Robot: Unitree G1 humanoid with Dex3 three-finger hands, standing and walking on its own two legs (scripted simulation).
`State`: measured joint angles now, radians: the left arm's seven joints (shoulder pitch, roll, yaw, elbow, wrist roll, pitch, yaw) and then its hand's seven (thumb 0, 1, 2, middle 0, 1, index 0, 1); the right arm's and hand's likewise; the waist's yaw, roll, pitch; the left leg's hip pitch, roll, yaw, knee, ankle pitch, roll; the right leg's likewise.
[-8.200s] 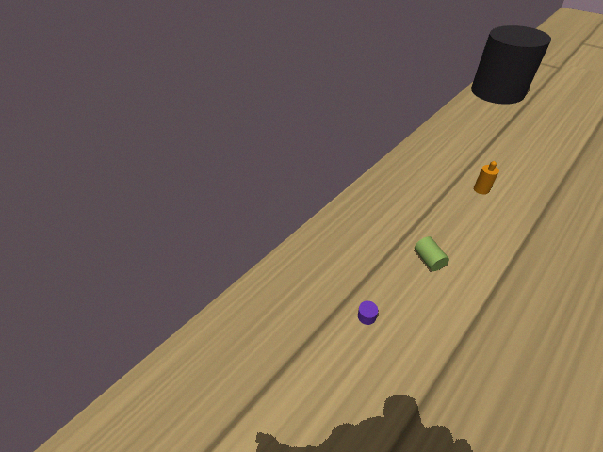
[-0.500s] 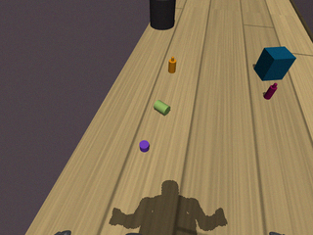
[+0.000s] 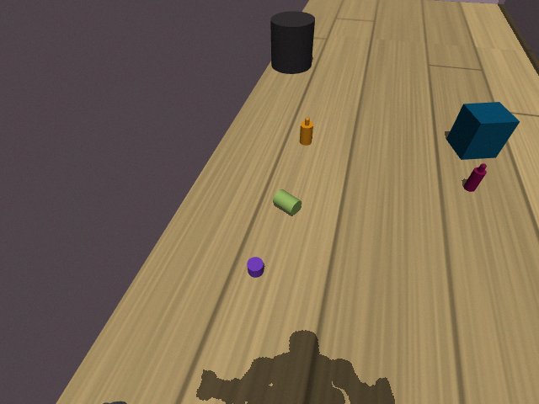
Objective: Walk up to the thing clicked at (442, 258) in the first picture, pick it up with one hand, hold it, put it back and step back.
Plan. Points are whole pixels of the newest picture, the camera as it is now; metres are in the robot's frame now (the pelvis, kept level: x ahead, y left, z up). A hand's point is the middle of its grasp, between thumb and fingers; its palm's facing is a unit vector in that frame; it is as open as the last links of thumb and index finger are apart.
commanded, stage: stand
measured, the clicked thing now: (287, 202) +1.15 -0.01 -0.73
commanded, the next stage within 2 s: none
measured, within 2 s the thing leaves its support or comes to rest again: neither
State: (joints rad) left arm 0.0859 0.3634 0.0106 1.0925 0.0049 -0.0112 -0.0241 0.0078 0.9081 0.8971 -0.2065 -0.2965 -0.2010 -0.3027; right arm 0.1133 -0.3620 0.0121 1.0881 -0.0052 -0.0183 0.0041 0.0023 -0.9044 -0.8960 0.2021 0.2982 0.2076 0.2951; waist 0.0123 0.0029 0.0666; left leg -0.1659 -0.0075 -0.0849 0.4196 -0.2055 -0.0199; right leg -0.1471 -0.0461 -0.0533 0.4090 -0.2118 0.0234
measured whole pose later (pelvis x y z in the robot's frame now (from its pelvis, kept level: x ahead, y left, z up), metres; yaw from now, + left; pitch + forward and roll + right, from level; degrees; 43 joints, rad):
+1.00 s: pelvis +0.01 -0.01 +0.00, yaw -2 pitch -2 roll +0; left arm 0.09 0.35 0.00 1.14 0.01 -0.01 -0.01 0.01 0.91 0.90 -0.21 -0.30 -0.20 -0.30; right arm 0.10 -0.36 0.01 1.14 0.00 -0.01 0.00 0.00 -0.91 -0.90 0.20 0.30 0.21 0.29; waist 0.00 0.01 0.06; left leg -0.11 0.02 -0.06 0.33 -0.18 -0.03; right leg -0.11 -0.03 -0.03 0.34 -0.19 0.01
